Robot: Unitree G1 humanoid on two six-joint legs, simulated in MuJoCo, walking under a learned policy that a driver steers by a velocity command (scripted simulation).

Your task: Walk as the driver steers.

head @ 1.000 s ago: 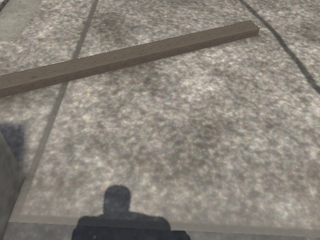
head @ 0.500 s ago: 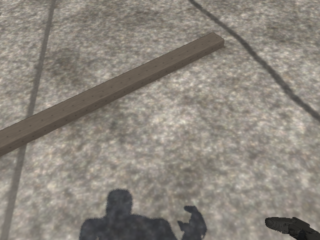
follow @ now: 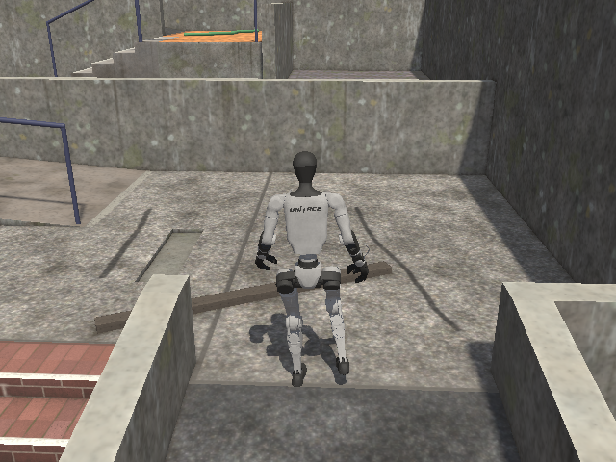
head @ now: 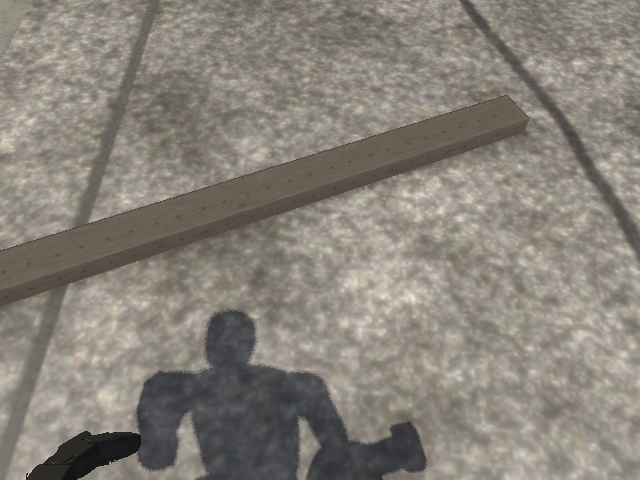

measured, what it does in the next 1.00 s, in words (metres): steps on the spot, turning left: right foot, then left foot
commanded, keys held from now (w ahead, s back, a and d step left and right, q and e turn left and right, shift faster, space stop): q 0.74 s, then no key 0.26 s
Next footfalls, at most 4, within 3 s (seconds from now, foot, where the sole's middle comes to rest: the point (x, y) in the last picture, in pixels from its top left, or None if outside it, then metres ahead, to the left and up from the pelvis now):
0.26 right None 0.15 -0.15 -0.77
0.70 left None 0.03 0.08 -0.77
1.12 right None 0.15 -0.12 -0.77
2.66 right None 0.15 -0.12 -0.77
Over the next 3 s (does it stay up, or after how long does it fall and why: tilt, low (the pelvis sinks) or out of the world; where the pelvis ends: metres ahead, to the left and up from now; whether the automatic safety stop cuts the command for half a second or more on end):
stays up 0.19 0.02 0.01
